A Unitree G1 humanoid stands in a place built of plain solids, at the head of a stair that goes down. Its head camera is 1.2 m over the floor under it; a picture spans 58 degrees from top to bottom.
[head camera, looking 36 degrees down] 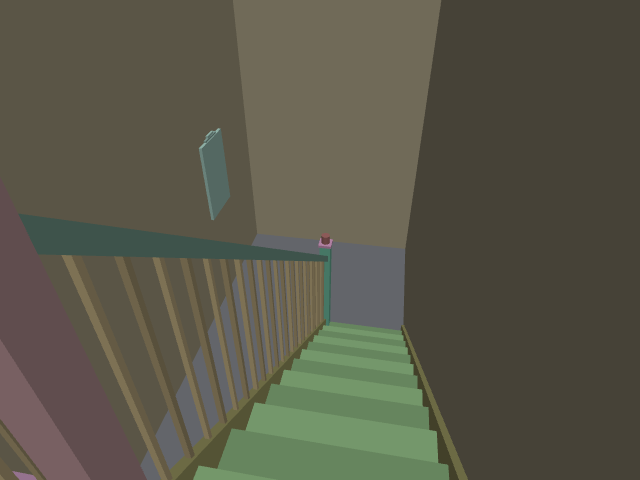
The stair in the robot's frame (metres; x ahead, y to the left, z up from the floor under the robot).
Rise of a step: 0.20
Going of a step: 0.25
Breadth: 0.83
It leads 10 degrees to the right of straight ahead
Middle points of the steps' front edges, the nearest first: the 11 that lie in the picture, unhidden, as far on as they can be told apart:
0.87 -0.06 -0.40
1.12 -0.10 -0.60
1.36 -0.15 -0.80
1.60 -0.19 -1.00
1.85 -0.23 -1.19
2.09 -0.27 -1.39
2.34 -0.32 -1.59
2.58 -0.36 -1.79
2.83 -0.40 -1.99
3.07 -0.44 -2.18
3.31 -0.50 -2.38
